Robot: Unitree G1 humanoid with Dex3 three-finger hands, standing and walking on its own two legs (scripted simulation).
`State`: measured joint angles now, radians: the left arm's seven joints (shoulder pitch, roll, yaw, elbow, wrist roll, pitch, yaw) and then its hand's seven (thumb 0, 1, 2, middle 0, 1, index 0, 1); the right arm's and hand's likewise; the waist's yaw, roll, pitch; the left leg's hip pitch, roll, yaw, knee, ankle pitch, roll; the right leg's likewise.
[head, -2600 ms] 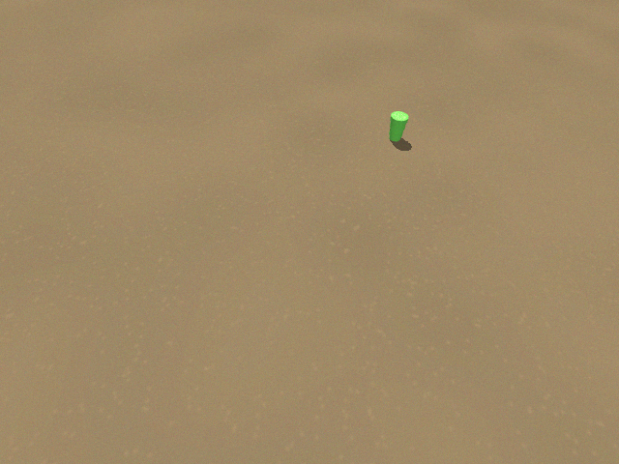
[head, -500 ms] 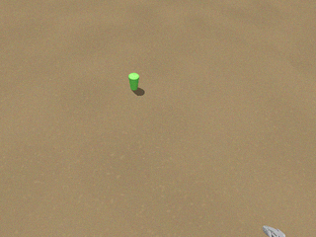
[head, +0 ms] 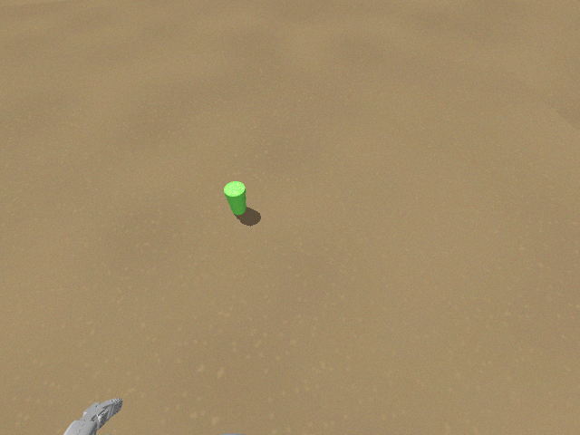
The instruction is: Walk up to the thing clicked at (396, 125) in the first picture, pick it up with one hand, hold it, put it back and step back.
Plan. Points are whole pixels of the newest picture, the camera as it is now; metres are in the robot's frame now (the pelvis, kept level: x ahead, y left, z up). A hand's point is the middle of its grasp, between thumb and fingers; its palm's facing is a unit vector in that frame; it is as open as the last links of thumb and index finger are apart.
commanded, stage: walk up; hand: left
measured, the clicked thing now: (236, 199) +1.13 +0.31 -0.70
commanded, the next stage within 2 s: none
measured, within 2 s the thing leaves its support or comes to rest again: neither
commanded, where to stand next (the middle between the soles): +0.84 +0.06 m, yaw +2 degrees
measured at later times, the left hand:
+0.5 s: hand (98, 359) +0.26 +0.36 -0.16, palm faces -0.04 -0.94 -0.33, open 7.4 cm
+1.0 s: hand (164, 225) +0.53 +0.30 -0.12, palm faces -0.01 -0.93 -0.37, open 7.4 cm
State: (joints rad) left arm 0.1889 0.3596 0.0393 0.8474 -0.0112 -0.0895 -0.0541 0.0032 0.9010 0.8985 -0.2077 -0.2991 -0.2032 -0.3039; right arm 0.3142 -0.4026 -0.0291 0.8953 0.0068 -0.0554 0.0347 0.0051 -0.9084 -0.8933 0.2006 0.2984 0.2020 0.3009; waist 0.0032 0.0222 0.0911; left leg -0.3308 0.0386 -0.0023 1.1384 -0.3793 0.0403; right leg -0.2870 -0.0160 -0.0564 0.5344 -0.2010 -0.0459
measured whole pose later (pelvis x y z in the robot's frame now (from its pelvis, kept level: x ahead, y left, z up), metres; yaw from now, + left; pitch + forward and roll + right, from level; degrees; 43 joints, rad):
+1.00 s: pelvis +0.42 +0.04 +0.00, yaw +0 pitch -3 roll +2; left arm 0.20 0.36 0.04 0.85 0.00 -0.09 -0.05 0.00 0.90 0.90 -0.21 -0.30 -0.20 -0.30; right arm 0.32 -0.41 -0.03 0.89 0.00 -0.05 0.03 0.00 -0.91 -0.89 0.20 0.30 0.20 0.30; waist 0.00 0.03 0.10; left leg -0.34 0.01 0.01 1.10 -0.44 0.04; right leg -0.28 -0.05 -0.06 0.54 -0.20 -0.03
